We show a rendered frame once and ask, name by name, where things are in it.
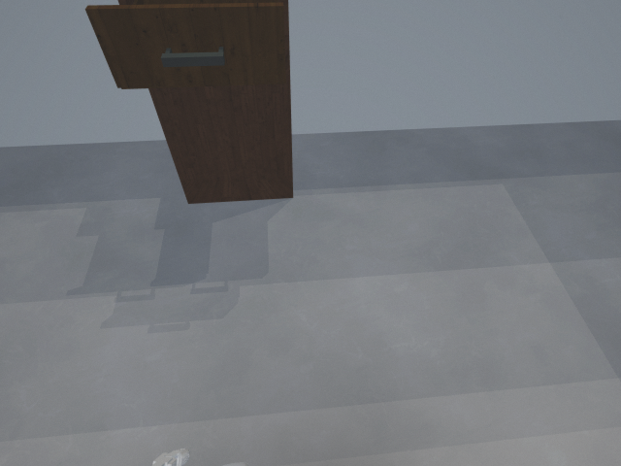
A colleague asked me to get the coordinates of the cabinet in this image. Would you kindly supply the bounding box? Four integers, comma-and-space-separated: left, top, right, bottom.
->
118, 0, 293, 204

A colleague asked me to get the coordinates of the drawer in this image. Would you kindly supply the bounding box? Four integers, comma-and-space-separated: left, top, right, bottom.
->
85, 0, 286, 89

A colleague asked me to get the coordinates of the handle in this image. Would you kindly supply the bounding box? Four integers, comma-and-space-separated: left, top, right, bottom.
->
161, 47, 225, 67

